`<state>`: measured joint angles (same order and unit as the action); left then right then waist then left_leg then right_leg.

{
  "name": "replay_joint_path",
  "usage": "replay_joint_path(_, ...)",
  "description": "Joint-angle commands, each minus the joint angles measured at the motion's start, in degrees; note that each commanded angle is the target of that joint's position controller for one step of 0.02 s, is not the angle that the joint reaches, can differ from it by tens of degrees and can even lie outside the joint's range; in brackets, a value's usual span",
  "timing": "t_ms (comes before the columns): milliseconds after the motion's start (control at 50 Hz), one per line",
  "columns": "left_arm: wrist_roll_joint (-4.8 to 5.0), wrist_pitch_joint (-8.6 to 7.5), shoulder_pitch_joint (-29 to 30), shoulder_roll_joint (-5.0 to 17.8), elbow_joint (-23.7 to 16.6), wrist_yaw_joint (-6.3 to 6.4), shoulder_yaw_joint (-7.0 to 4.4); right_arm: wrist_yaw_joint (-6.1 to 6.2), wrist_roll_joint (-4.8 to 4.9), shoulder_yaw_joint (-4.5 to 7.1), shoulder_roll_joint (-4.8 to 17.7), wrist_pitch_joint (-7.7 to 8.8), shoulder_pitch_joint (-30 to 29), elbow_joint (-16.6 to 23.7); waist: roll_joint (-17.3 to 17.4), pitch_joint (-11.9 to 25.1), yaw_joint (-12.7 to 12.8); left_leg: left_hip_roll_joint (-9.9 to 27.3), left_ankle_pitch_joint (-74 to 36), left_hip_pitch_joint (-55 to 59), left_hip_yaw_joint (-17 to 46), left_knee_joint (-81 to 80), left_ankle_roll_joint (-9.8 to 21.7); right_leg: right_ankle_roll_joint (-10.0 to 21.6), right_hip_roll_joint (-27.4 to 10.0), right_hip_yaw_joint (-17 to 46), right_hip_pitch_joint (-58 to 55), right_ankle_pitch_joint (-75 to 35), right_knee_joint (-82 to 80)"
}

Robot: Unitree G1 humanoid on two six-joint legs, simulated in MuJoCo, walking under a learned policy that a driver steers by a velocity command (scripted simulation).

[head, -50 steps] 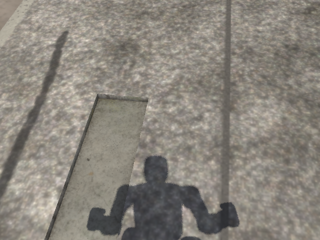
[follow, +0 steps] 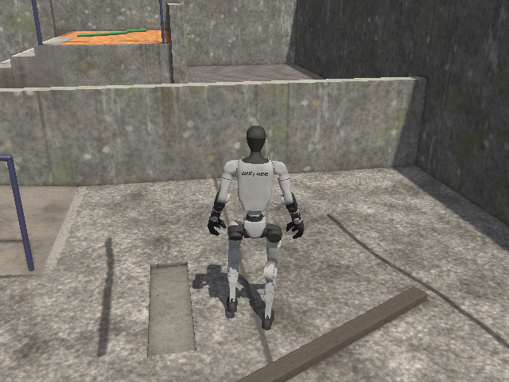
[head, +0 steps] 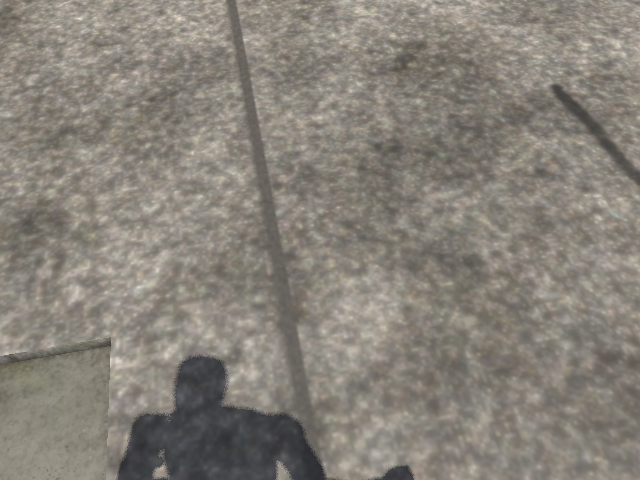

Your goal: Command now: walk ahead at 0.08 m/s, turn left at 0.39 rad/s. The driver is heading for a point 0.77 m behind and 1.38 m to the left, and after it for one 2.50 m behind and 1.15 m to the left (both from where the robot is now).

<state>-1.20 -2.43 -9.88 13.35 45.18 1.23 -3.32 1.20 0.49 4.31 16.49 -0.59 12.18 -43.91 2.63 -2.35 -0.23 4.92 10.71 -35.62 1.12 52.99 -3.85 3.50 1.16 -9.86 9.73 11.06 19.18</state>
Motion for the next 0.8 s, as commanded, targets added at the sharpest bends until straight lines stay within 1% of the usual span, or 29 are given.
replay_joint_path(20, 0.46, 0.36, 3.3, 9.84, -3.26, 0.93, -2.52, -0.98, -0.03, 0.52, 2.88, -0.23, -0.45, 5.31, -6.99, 3.92, -0.03, 1.68, -1.28, 4.43, 0.06, -4.56, 0.63, 9.76, -18.04, 4.83, -1.72, -26.59, -5.19)
replay_joint_path(100, 1.58, 2.2, 2.25, 11.79, -2.51, 0.65, -3.3, -2.27, 0.09, 0.98, 3.87, -1.17, -3.34, 8.8, -7.46, 3.21, 1.15, 0.36, 5.51, 4.23, -2.61, -9.57, 2.66, 8.87, -20.22, 5.03, -6.1, -26.38, -0.64)
replay_joint_path(140, 2.32, 2.86, 2.3, 12.51, -2.41, 0.66, -3.6, -2.87, 0.36, 1.2, 3.96, -1.42, -3.64, 10.22, -7.96, 3.66, 0.91, -0.96, 7.43, 5.88, -4.23, -13.83, 4.21, 7.32, -20.76, 4.98, -8.06, -28.52, 3.24)
replay_joint_path(160, 2.76, 3.12, 2.81, 12.56, -2.39, 0.73, -3.62, -3.06, 0.43, 1.42, 4.01, -1.4, -2.59, 10.44, -7.72, 4.41, -0.06, -2.22, 5.08, 8.94, -5.48, -18.33, 5.31, 5.72, -19.9, 3.76, -8.21, -29.75, 6.7)
replay_joint_path(180, 3.02, 3.2, 2.07, 12.12, -1.86, 0.77, -3.57, -2.87, 0.27, 2.01, 5.02, -1.18, 0.02, 10.13, -6.4, 6.0, -1.55, -4.12, -1.8, 15.42, -6.04, -24.85, 6.93, 3.15, -17.46, 1.28, -6.59, -31.23, 12.88)
replay_joint_path(200, 2.15, 2.78, -0.34, 10.99, -1.54, 0.59, -3.37, -1.84, 0.0, 3.73, 9.91, -0.89, 4.31, 9.69, 0.3, 9.73, -2.57, -1.56, -22.6, 26.84, 0.69, -28.18, 10.07, -1.32, -12.6, -1.72, 0.04, -24.13, 24.51)
replay_joint_path(220, -0.75, 2.0, 1.81, 7.4, -4.66, 0.1, -2.07, -0.66, -1.04, 5.19, 17.18, -0.68, 6.39, 10.61, 15.88, 11.79, -1.56, 13.17, -53.16, 40.52, 21.74, -26.0, 20.16, -6.79, -3.31, -2.85, 20.97, 14.56, 43.47)
replay_joint_path(240, -0.4, 1.41, 4.45, 8.1, -5.43, -0.44, -1.9, -1.24, -2.04, 4.03, 14.43, 0.19, 7.42, 11.59, 12.65, 20.42, -4.23, 18.94, -51.49, 43.64, 30.75, -28.57, 28.8, -7.65, 1.02, 10.27, 26.89, 29.98, 54.26)
replay_joint_path(260, 1.43, 1.52, 6.21, 10.15, -5.31, -0.83, -2.54, -1.71, -1.48, 3.41, 12.35, 0.9, 5.17, 11.86, 5.89, 17.9, -4.27, 16.38, -47.18, 42.02, 24.92, -28.92, 26.73, -7.01, -1.24, 13.78, 28.94, 27.83, 57.0)
replay_joint_path(280, 1.91, 1.71, 6.43, 9.67, -5.16, -0.6, -2.51, -1.45, -0.45, 3.11, 10.71, 1.26, 2.29, 11.73, 2.95, 14.23, -2.47, 12.61, -40.07, 38.91, 20.07, -28.57, 22.69, -6.28, -2.66, 14.3, 30.22, 23.24, 54.34)
replay_joint_path(300, 1.36, 2.01, 6.48, 9.65, -4.68, -0.1, -2.57, -1.15, 0.41, 2.74, 9.38, 1.02, -0.34, 12.07, 0.15, 11.37, -1.26, 10.28, -34.28, 35.3, 17.77, -29.45, 19.92, -6.32, -3.47, 14.24, 30.15, 19.55, 50.03)
replay_joint_path(320, 1.06, 2.38, 6.33, 10.13, -4.59, 0.24, -2.78, -0.69, 0.66, 2.5, 8.96, 0.66, -2.48, 12.63, 0.99, 10.22, 0.15, 8.6, -31.34, 31.43, 16.24, -30.43, 18.65, -6.51, -3.61, 14.09, 27.33, 16.69, 46.42)
replay_joint_path(360, 1.23, 2.69, 4.71, 8.53, -3.97, 0.18, -2.32, -0.21, -0.21, 2.8, 9.97, 0.11, -3.27, 13.42, 2.77, 10.35, 1.24, 6.82, -31.14, 28.21, 15.29, -31.28, 18.38, -7.42, -1.66, 13.02, 23.01, 13.83, 41.13)
replay_joint_path(380, 1.38, 2.7, 4.32, 8.11, -3.65, 0.27, -2.12, 0.02, -0.35, 2.98, 10.36, 0.01, -3.11, 13.61, 3.17, 10.86, 1.15, 6.54, -30.67, 28.06, 15.27, -31.19, 18.43, -7.92, -1.18, 13.13, 21.81, 13.22, 37.93)
replay_joint_path(420, 1.4, 2.68, 4.9, 7.52, -3.55, 0.41, -1.73, 0.47, -0.11, 3.3, 11.07, -0.24, -2.83, 13.74, 3.69, 11.36, 0.57, 5.93, -26.72, 26.95, 15.87, -30.98, 18.04, -8.47, -0.58, 13.65, 19.25, 11.57, 32.18)
replay_joint_path(460, 1.45, 2.75, 5.35, 7.72, -3.55, 0.27, -1.68, 0.72, -0.04, 3.47, 11.51, -0.67, -3.16, 14.08, 4.92, 11.1, 0.05, 5.3, -20.4, 24.73, 17.34, -31.26, 17.54, -8.51, 0.0, 13.86, 16.73, 9.84, 28.28)
replay_joint_path(520, 1.72, 2.47, 5.71, 8.52, -3.87, -0.25, -1.99, 0.5, -0.12, 3.38, 11.25, -1.15, -3.72, 14.61, 6.8, 9.83, -0.56, 4.51, -12.13, 22.71, 21.08, -31.35, 16.65, -7.8, 0.81, 14.18, 14.11, 9.47, 23.18)
replay_joint_path(560, 1.8, 1.83, 5.22, 8.96, -4.11, -0.76, -2.26, 0.38, 0.07, 3.25, 10.89, -1.4, -4.27, 15.04, 7.77, 9.3, -0.46, 4.04, -10.37, 23.0, 23.93, -30.36, 15.89, -6.86, 1.14, 14.22, 12.49, 9.23, 18.34)
replay_joint_path(580, 1.79, 1.46, 3.93, 8.93, -3.89, -1.04, -2.43, 0.41, 0.34, 3.15, 10.68, -1.57, -5.1, 15.34, 7.87, 9.18, 0.47, 3.25, -10.15, 22.6, 24.56, -29.15, 15.05, -6.15, 1.3, 13.79, 10.16, 7.02, 13.66)
replay_joint_path(600, 1.7, 1.1, 1.7, 9.05, -3.29, -1.29, -2.7, 0.54, 0.71, 3.02, 10.35, -1.82, -5.91, 15.62, 7.56, 9.02, 1.93, 1.76, -8.83, 21.06, 24.29, -27.47, 13.45, -5.2, 1.18, 12.97, 5.83, 1.85, 6.44)
replay_joint_path(620, 1.14, 0.97, -0.41, 11.29, -2.82, -1.21, -3.48, 0.7, 0.68, 2.65, 8.9, -1.89, -4.88, 15.78, 4.8, 9.45, 1.96, -0.78, -2.42, 17.02, 22.54, -23.92, 10.74, -3.26, -3.54, 16.07, -0.07, -2.21, 2.68)
replay_joint_path(640, 0.22, 1.34, -1.26, 15.39, -3.4, -0.74, -4.34, 0.59, -0.13, 1.7, 5.22, -1.88, -1.88, 15.69, -8.35, 9.92, -0.1, -7.82, 15.34, 8.75, 13.81, -10.31, 7.0, 1.71, -16.71, 28.15, -5.93, -8.47, -0.4)
replay_joint_path(660, -1.54, 1.4, -0.26, 17.16, -3.24, -0.98, -4.54, 0.53, 0.2, 2.69, 8.32, -1.22, -2.25, 17.73, -20.58, 6.59, -0.97, -12.12, 27.44, -0.36, 7.02, 1.54, 4.31, 11.58, -25.42, 41.41, -1.15, -14.05, -3.0)
replay_joint_path(680, -1.28, 1.05, 3.01, 13.8, -5.36, -0.69, -3.66, 0.47, -0.08, 3.95, 12.36, -0.95, -1.14, 16.2, -14.39, 5.53, -0.96, -8.57, 24.17, -0.23, 9.05, 11.08, 2.95, 12.86, -24.59, 38.12, 0.27, -13.83, -2.78)
replay_joint_path(700, -0.5, 1.14, 5.97, 11.09, -5.83, -0.23, -2.97, 0.29, 0.29, 4.5, 13.04, -1.24, -0.46, 14.87, -11.44, 4.54, -2.01, -8.09, 20.08, -0.17, 8.24, 14.58, 2.16, 10.09, -20.76, 31.32, 1.18, -12.98, -1.64)
replay_joint_path(720, 0.28, 1.34, 7.36, 10.07, -6.39, 0.12, -2.63, 0.46, 0.25, 4.34, 11.59, -1.87, 0.73, 13.54, -9.85, 4.16, -2.37, -7.56, 17.15, -0.41, 7.2, 16.83, 1.06, 7.85, -17.36, 26.39, 0.57, -11.37, -0.97)
replay_joint_path(740, 1.02, 1.51, 7.33, 9.68, -6.36, 0.48, -2.44, 0.43, 0.15, 3.98, 10.34, -2.3, 0.62, 13.59, -9.75, 3.39, -1.61, -7.14, 14.56, -1.97, 6.64, 18.69, 0.06, 7.83, -16.66, 23.98, -0.38, -12.91, -0.82)
replay_joint_path(780, 0.8, 2.13, 5.0, 9.91, -5.9, 1.19, -2.37, 0.08, 0.81, 3.01, 7.75, -2.53, -1.42, 14.65, -10.38, 3.3, -0.12, -6.4, 11.87, -1.89, 3.44, 15.89, -1.05, 8.04, -14.76, 18.92, -1.91, -15.17, -1.19)
replay_joint_path(800, 0.58, 2.42, 3.31, 10.33, -5.64, 1.43, -2.52, 0.01, 1.01, 2.58, 6.92, -2.5, -3.18, 15.47, -11.09, 3.78, 1.15, -5.78, 11.5, -2.63, 2.47, 12.89, -1.46, 8.44, -15.13, 18.02, -4.5, -16.31, -1.05)
